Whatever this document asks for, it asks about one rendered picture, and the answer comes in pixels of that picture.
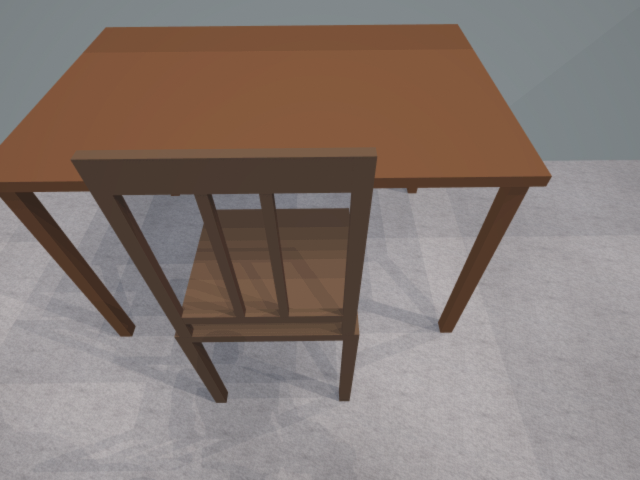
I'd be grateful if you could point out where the table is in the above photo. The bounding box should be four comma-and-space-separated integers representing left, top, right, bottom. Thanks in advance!
0, 24, 552, 337

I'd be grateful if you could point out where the chair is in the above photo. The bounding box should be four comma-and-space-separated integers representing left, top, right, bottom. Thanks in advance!
70, 147, 377, 403

